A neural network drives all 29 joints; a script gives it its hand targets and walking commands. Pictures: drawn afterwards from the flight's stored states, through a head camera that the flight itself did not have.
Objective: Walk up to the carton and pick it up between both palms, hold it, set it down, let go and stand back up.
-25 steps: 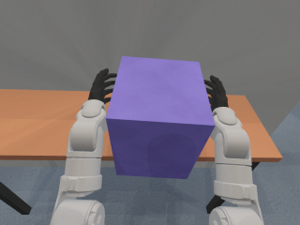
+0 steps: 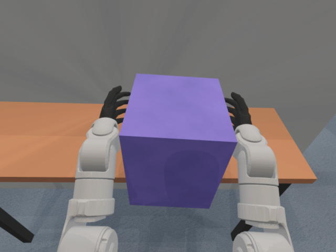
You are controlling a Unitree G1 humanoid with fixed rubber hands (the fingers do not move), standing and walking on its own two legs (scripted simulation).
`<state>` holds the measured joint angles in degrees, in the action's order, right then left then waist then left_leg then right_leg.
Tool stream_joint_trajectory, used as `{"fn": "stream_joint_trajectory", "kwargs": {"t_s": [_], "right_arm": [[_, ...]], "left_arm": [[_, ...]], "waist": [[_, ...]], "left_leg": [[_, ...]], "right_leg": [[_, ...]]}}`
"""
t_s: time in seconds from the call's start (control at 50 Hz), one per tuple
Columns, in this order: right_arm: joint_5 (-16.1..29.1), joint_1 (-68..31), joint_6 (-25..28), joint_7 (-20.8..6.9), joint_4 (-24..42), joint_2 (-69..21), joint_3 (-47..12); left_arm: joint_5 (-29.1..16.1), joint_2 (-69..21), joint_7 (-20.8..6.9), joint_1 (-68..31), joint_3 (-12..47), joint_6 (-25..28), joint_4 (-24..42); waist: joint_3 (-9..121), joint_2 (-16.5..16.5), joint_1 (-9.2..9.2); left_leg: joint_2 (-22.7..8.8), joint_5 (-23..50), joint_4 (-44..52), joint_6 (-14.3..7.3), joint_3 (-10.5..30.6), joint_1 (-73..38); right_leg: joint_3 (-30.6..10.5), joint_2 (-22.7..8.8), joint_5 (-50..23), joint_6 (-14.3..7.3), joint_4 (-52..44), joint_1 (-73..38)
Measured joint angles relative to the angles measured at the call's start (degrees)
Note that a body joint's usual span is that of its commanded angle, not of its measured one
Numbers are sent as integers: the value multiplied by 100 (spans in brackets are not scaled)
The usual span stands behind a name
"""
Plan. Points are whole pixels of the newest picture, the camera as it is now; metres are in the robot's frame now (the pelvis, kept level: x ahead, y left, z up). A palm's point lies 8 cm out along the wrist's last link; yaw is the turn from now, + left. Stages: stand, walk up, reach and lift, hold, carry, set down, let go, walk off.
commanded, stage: hold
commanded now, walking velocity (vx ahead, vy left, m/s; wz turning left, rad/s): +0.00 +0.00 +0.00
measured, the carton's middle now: (173, 142) +0.36 +0.00 +0.10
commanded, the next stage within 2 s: none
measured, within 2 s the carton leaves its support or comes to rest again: neither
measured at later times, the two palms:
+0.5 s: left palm (109, 114) +0.35 +0.14 +0.19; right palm (244, 123) +0.35 -0.15 +0.18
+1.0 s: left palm (109, 120) +0.35 +0.15 +0.17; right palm (241, 127) +0.35 -0.14 +0.17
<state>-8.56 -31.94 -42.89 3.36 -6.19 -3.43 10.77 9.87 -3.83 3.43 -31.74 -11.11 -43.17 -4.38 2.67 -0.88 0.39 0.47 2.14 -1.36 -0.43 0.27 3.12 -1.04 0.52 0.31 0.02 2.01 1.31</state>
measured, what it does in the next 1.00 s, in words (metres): stands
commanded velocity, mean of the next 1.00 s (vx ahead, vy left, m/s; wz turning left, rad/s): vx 0.00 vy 0.00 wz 0.00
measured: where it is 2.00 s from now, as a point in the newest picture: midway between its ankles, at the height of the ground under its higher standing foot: outside the picture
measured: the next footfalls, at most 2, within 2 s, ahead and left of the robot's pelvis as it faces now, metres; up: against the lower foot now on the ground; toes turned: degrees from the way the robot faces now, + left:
none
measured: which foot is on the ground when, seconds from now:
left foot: down 0.00-1.00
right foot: down 0.00-1.00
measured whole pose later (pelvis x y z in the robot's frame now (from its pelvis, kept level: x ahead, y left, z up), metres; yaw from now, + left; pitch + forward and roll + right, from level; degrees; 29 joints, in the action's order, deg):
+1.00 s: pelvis +0.00 +0.00 +0.00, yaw +0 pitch +0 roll +0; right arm -7.7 -30.5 -43.0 3.7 -3.5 -3.5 10.1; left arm 9.2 -4.0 3.8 -30.4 -10.3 -43.5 -1.5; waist 2.4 -0.8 0.1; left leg 0.4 2.5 -0.6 -0.3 0.4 2.7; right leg -0.9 0.6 0.0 -0.1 1.5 1.0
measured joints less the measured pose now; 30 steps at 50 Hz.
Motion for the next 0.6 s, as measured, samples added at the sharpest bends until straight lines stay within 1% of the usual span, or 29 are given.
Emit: {"fn": "stream_joint_trajectory", "kwargs": {"t_s": [0.12, 0.16, 0.2, 0.24, 0.32, 0.36, 0.46, 0.52, 0.6], "right_arm": [[220, 231, 45, 134, 603, 44, -137], [224, 204, -14, 150, 690, 81, -164], [177, 134, -75, 120, 610, 83, -141], [68, 53, -105, 40, 388, 53, -67], [-57, -32, -45, -80, -12, -15, 61], [-45, -19, 37, -67, -49, -39, 58], [99, -26, 144, 37, 181, 11, 9], [84, -120, 108, 30, 120, 51, 31], [-19, -181, 106, -39, -174, 36, 96]], "left_arm": [[-155, 29, 131, 165, 206, 10, 570], [-162, 34, 145, 123, 223, -35, 635], [-136, 27, 121, 59, 176, -85, 552], [-74, -4, 14, -9, 82, -100, 333], [58, -60, -97, -70, -75, -12, -69], [58, -41, -93, -39, -67, 40, -61], [-42, 25, -10, -97, 38, 116, 144], [-40, 27, -8, -225, 4, 98, 37], [48, -9, -49, -272, -92, 96, -238]], "waist": [[9, 11, -7], [25, 21, -22], [30, 26, -25], [36, 26, -21], [17, 17, -5], [26, 8, 7], [80, 21, -3], [92, 30, -12], [108, 22, -8]], "left_leg": [[-11, 45, 27, 14, -2, 104], [-14, 44, 25, 16, -4, 80], [-17, 32, 19, 17, -6, 18], [-18, 18, 2, 18, -3, -31], [-20, 4, -44, 17, 8, -29], [-23, 16, -43, 17, 6, 21], [-19, 60, -23, 16, 8, 145], [-11, 57, -16, 10, 11, 121], [-7, 33, -14, 6, 4, 72]], "right_leg": [[-7, 11, -33, -3, 2, 121], [-10, 14, -36, -4, -5, 93], [-11, 17, -31, -7, -6, 30], [-7, 18, -18, -10, 7, -22], [6, 22, -8, -17, 39, -29], [4, 25, -18, -21, 51, 29], [5, 21, -40, -12, 64, 168], [9, 14, -36, -7, 59, 144], [3, 9, -23, -6, 41, 91]]}}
